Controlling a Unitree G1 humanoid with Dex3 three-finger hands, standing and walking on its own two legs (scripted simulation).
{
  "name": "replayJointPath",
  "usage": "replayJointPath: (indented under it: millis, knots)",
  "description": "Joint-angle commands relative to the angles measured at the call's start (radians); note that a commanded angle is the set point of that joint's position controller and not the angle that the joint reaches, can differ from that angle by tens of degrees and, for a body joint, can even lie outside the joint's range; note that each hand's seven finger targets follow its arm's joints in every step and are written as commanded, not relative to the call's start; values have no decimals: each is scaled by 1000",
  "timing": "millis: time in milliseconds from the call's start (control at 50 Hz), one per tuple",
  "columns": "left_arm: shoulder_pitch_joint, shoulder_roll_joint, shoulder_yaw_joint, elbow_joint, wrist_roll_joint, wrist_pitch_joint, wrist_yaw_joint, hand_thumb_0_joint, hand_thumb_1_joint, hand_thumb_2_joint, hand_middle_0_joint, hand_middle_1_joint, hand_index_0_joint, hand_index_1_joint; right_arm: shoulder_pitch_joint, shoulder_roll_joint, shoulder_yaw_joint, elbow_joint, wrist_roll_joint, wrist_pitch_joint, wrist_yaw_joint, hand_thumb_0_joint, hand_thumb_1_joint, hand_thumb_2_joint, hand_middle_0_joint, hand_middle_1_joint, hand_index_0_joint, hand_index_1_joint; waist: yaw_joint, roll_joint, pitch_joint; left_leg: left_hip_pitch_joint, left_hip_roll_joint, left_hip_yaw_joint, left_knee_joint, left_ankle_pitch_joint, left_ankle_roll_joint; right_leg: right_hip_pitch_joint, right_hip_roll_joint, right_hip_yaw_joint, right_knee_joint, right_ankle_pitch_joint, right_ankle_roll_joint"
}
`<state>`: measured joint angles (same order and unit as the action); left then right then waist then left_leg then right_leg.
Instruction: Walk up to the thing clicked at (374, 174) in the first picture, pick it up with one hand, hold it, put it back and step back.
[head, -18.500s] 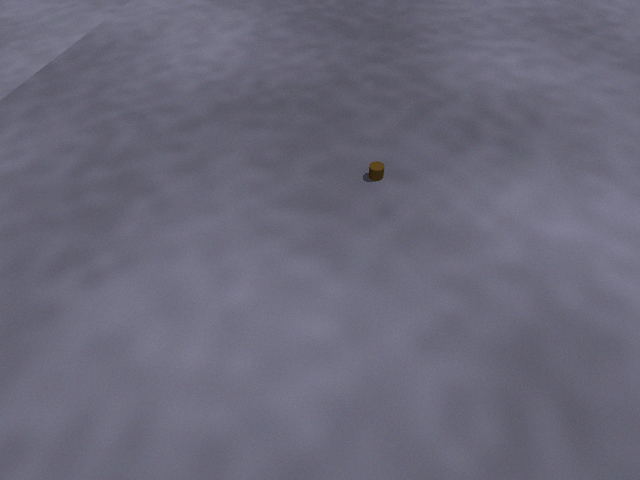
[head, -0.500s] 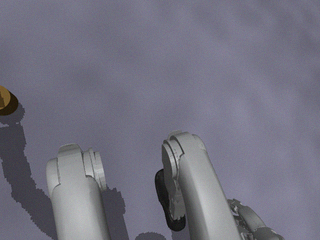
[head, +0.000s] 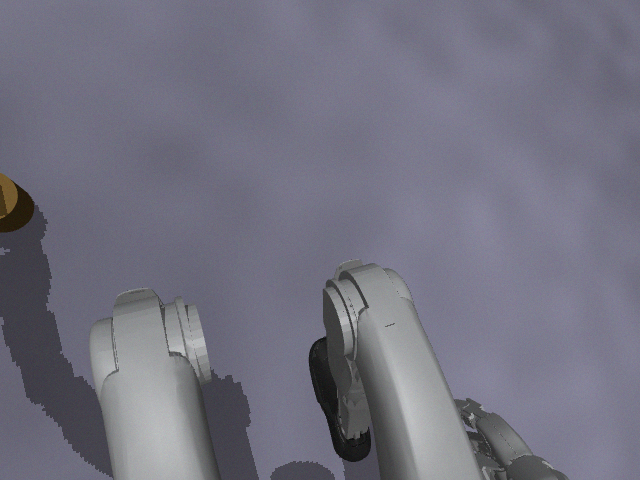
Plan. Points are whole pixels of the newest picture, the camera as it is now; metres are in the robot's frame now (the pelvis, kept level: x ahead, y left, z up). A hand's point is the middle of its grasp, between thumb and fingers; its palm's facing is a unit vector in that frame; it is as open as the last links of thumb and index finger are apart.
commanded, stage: rise first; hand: left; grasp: from above
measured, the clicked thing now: out of the picture +0.45 +0.39 -0.29
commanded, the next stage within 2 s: approach in 0.50 s
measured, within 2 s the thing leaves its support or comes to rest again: neither
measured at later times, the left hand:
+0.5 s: hand out of the picture +0.41 +0.41 -0.17, palm faces -0.44 -0.15 -0.89, open 13.9 cm
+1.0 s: hand out of the picture +0.46 +0.37 -0.16, palm faces -0.39 -0.12 -0.91, open 13.9 cm
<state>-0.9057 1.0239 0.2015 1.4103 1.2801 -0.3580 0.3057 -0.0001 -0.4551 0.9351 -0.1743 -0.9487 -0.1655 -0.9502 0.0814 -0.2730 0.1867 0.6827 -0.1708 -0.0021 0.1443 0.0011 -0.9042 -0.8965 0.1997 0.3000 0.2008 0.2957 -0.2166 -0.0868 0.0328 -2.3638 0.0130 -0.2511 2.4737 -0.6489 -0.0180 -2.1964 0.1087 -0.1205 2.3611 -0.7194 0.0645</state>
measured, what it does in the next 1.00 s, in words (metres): stands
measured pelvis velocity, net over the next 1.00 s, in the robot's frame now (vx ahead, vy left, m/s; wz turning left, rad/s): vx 0.00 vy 0.00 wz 0.00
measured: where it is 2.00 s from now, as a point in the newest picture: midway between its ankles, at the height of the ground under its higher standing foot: (267, 437)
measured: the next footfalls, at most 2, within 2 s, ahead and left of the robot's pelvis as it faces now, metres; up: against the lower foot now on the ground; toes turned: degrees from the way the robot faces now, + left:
none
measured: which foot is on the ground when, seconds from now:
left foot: down 0.00-1.00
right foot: down 0.00-1.00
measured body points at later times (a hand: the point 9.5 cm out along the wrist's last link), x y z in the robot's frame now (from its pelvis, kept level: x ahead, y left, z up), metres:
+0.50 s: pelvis +0.00 +0.00 +0.00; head +0.23 +0.13 +0.36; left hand +0.43 +0.42 -0.12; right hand +0.11 -0.26 -0.09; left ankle +0.08 +0.13 -0.28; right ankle +0.10 -0.13 -0.28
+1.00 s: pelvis +0.00 +0.00 +0.00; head +0.23 +0.12 +0.37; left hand +0.47 +0.37 -0.11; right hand +0.09 -0.26 -0.08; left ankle +0.08 +0.13 -0.28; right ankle +0.10 -0.13 -0.28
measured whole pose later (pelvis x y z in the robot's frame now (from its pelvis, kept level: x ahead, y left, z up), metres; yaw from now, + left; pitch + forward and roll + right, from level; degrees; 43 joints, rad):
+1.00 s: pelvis +0.00 +0.00 +0.00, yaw +0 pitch +31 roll -13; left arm -1.02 0.95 0.11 1.46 1.29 -0.28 0.36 0.00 -0.50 0.96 -0.12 -1.04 -0.12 -1.03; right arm 0.11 -0.27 0.19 0.66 -0.17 -0.02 0.14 0.00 -0.91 -0.89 0.20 0.30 0.20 0.30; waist -0.28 -0.07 0.00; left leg -2.37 0.02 -0.25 2.45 -0.65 -0.02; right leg -2.21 0.10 -0.12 2.35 -0.71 0.06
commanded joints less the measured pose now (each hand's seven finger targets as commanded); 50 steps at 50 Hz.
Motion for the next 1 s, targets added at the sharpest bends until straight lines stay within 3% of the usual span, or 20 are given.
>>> replayJointPath:
  millis: [0, 40, 100, 160, 200, 220, 260, 380, 440, 600, 700, 760, 820, 900, 940, 980]
  knots:
    - [-257, 323, 51, -162, -29, 4, 47, 0, -493, 949, -137, -959, -134, -961, 158, -285, -101, -10, 1, -5, -17, 0, -895, -895, 200, 300, 200, 300, 21, 478, -664, 619, 27, 124, -249, 172, 32, 210, -1, -102, -211, 237, -90]
    - [-258, 299, 33, -150, -29, 5, 40, 0, -502, 959, -134, -954, -128, -960, 164, -285, -102, -7, 0, -2, -15, 0, -894, -894, 200, 300, 200, 300, 2, 464, -647, 603, 25, 119, -257, 163, 32, 210, -1, -108, -214, 232, -89]
    - [-267, 327, 42, -169, -31, 5, 39, 0, -496, 952, -135, -964, -132, -967, 163, -285, -99, -10, 2, 1, -16, 0, -895, -895, 200, 300, 200, 300, 19, 474, -665, 599, 25, 124, -257, 159, 34, 224, -1, -103, -218, 232, -91]
    - [-254, 291, 24, -150, -35, 10, 29, 0, -502, 958, -126, -971, -124, -973, 161, -289, -104, -14, 1, 2, -13, 0, -894, -894, 200, 300, 200, 300, 5, 470, -648, 619, 27, 109, -267, 157, 29, 194, -3, -112, -205, 223, -92]
    - [-235, 294, 23, -134, -37, 9, 24, 0, -508, 961, -131, -970, -126, -974, 152, -285, -105, -13, 6, 2, -14, 0, -896, -895, 200, 300, 200, 300, 15, 459, -629, 609, 27, 115, -262, 149, 32, 187, -3, -105, -212, 218, -92]
    - [-264, 317, 36, -166, -37, 2, 27, 0, -495, 955, -135, -961, -131, -964, 161, -293, -100, -15, 2, 3, -14, 0, -894, -894, 200, 300, 200, 300, 6, 454, -641, 598, 25, 118, -255, 155, 33, 216, -3, -105, -217, 226, -90]
    - [-246, 326, 47, -157, -34, 2, 29, 0, -485, 943, -148, -959, -145, -961, 155, -285, -99, -12, 2, 3, -14, 0, -897, -895, 200, 300, 200, 300, 22, 451, -653, 600, 25, 126, -254, 164, 35, 227, -3, -101, -218, 231, -89]
    - [-278, 318, 38, -143, -29, -11, 40, 0, -518, 971, -123, -962, -116, -969, 157, -290, -93, -10, -3, 4, -16, 0, -893, -894, 200, 300, 200, 300, -1, 458, -638, 594, 26, 118, -256, 136, 33, 206, 0, -110, -215, 208, -91]
    - [-272, 304, 26, -130, -23, -12, 46, 0, -517, 968, -121, -971, -115, -976, 157, -283, -91, -9, -4, 3, -16, 0, -893, -894, 200, 300, 200, 300, 6, 453, -638, 590, 25, 121, -256, 130, 33, 208, 1, -108, -217, 206, -92]
    - [-272, 323, 43, -142, -27, 2, 51, 0, -516, 962, -106, -1014, -109, -1010, 158, -288, -98, -13, -1, -3, -17, 0, -896, -893, 200, 300, 200, 300, 11, 472, -649, 603, 26, 120, -258, 159, 31, 210, -3, -107, -209, 231, -91]
    - [-331, 245, -34, -157, -27, 6, 36, 0, -538, 980, -89, -1040, -93, -1035, 175, -284, -99, -5, -1, -5, -17, 0, -899, -894, 200, 300, 200, 300, -32, 468, -625, 590, 29, 120, -253, 127, 33, 192, -2, -105, -225, 218, -90]
    - [-389, 189, -80, -186, -22, 13, 40, 0, -531, 970, -84, -1061, -95, -1050, 196, -284, -107, -5, 1, -9, -18, 0, -900, -894, 200, 300, 200, 300, -50, 501, -660, 652, 34, 105, -268, 141, 25, 168, -4, -114, -216, 230, -92]
    - [-420, 171, -97, -159, -25, 32, 62, 0, -516, 959, -85, -1066, -100, -1050, 210, -286, -102, -7, 4, -10, -18, 0, -897, -893, 200, 300, 200, 300, -59, 513, -656, 634, 33, 107, -276, 140, 21, 164, -7, -115, -217, 240, -93]
    - [-390, 201, -62, -84, -7, 80, 94, 0, -506, 959, -106, -1042, -115, -1031, 216, -283, -95, -25, 4, -13, -18, 0, -897, -893, 200, 300, 200, 300, -41, 509, -656, 620, 26, 125, -280, 163, 24, 191, -6, -108, -224, 260, -94]
    - [-373, 228, -42, -65, -6, 110, 104, 0, -519, 962, -108, -1022, -112, -1017, 205, -280, -85, -33, 5, -15, -16, 0, -897, -893, 200, 300, 200, 300, -19, 519, -665, 609, 23, 134, -280, 186, 26, 209, -6, -101, -219, 278, -95]
    - [-350, 227, -36, -43, -17, 136, 104, 0, -515, 960, -108, -1020, -113, -1014, 195, -282, -82, -47, 11, -18, -15, 0, -896, -892, 200, 300, 200, 300, -22, 486, -672, 591, 20, 138, -278, 182, 32, 223, -3, -96, -226, 275, -93]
